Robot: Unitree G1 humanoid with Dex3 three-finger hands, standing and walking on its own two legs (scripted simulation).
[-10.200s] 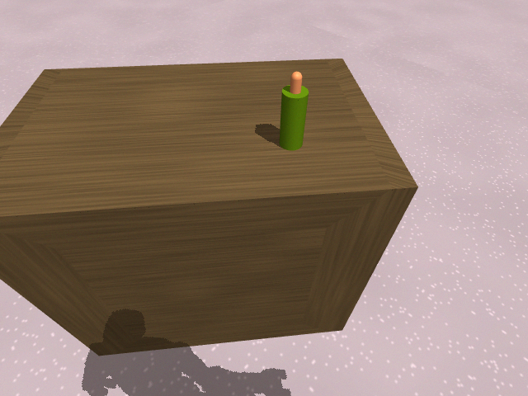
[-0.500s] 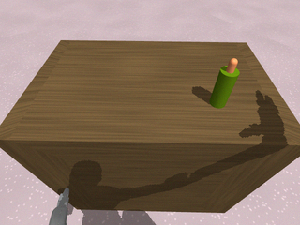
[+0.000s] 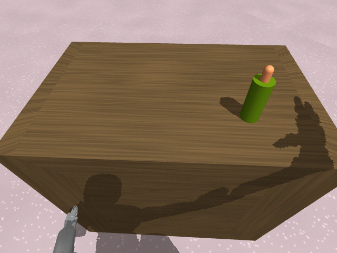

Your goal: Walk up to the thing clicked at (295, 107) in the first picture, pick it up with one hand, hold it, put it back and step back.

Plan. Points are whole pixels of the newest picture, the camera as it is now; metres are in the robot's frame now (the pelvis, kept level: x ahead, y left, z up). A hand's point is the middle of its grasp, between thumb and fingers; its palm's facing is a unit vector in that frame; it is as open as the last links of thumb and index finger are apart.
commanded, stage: go down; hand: right
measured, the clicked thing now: (258, 94) +0.49 -0.19 +0.12
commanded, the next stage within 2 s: approach in 0.74 s
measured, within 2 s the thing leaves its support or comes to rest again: neither
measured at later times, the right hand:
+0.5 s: hand out of the picture +0.41 -0.37 +0.24, palm faces +0.19 +0.98 +0.01, open 17.7 cm
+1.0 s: hand out of the picture +0.40 -0.37 +0.24, palm faces +0.20 +0.98 +0.00, open 17.7 cm
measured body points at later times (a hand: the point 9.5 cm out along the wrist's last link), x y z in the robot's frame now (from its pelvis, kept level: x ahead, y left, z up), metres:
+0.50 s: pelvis +0.00 +0.00 +0.00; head +0.04 -0.02 +0.45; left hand +0.15 +0.26 -0.07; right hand +0.39 -0.43 +0.24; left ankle -0.02 +0.13 -0.73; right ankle -0.01 -0.12 -0.73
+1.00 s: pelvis -0.01 +0.00 +0.00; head +0.03 -0.01 +0.45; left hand +0.15 +0.26 -0.06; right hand +0.39 -0.42 +0.24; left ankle -0.02 +0.13 -0.73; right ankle -0.01 -0.12 -0.73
